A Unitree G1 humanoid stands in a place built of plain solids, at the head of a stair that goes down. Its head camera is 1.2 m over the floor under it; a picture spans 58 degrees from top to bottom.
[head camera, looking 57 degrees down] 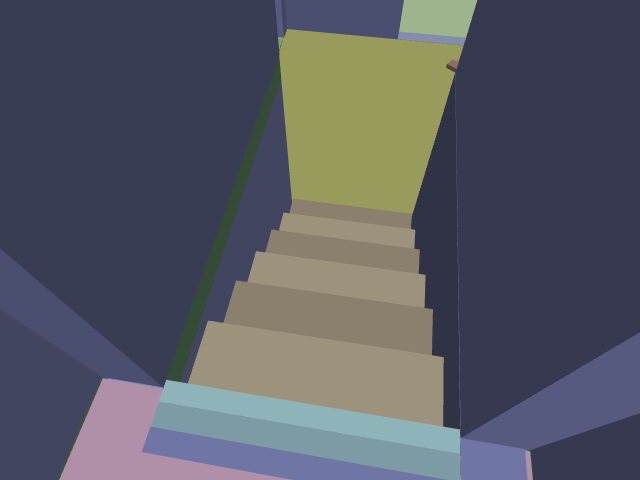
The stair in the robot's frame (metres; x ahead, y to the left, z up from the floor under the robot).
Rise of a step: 0.18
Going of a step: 0.25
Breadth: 0.79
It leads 9 degrees to the right of straight ahead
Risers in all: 7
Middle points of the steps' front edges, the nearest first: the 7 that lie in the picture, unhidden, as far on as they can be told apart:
0.26 0.03 0.00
0.51 -0.01 -0.18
0.76 -0.05 -0.35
1.00 -0.09 -0.53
1.25 -0.13 -0.71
1.50 -0.17 -0.89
1.74 -0.21 -1.07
